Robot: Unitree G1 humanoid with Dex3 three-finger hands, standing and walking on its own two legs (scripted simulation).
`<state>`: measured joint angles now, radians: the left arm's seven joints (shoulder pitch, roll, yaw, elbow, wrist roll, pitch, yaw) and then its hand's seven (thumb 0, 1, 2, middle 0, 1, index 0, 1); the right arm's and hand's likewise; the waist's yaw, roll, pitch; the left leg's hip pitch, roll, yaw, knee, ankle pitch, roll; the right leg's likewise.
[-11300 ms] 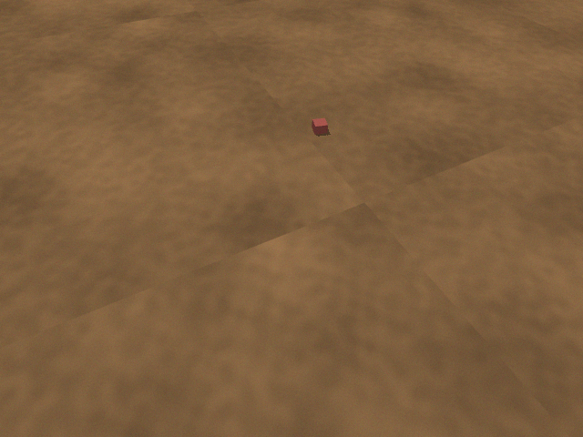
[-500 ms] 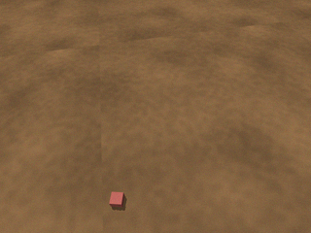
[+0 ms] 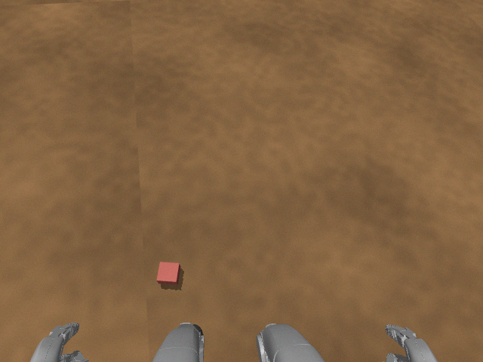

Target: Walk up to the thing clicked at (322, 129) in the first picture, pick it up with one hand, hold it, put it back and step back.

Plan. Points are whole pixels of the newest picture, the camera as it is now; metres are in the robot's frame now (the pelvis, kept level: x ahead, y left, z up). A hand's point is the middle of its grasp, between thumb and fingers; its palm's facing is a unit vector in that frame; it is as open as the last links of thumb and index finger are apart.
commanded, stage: walk up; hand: left
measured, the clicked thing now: (169, 273) +0.42 +0.23 -0.73
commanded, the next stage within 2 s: stand in 1.28 s
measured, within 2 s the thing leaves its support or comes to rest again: neither
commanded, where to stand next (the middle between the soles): +0.03 +0.01 m, yaw -1 degrees
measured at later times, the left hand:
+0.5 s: hand out of the picture +0.03 +0.24 -0.14, palm faces -0.04 -0.92 -0.38, open 7.4 cm
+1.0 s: hand out of the picture +0.03 +0.27 -0.12, palm faces +0.06 -0.86 -0.50, open 7.4 cm
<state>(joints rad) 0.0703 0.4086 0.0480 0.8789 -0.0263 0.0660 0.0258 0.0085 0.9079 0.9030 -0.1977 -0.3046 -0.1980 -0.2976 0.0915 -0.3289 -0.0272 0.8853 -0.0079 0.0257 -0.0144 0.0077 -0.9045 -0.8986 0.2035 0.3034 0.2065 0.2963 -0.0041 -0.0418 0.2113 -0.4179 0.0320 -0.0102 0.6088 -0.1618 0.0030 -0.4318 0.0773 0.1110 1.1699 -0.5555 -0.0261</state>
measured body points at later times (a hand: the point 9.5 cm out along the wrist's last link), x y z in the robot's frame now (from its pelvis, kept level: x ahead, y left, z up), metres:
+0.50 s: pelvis -0.02 -0.02 +0.01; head +0.01 -0.03 +0.46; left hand +0.03 +0.29 -0.11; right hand +0.03 -0.33 -0.12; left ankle +0.01 +0.10 -0.72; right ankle -0.07 -0.13 -0.69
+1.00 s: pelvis -0.03 -0.03 +0.00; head +0.00 -0.06 +0.45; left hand +0.03 +0.31 -0.08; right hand +0.03 -0.36 -0.13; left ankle -0.04 +0.12 -0.71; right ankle +0.03 -0.17 -0.72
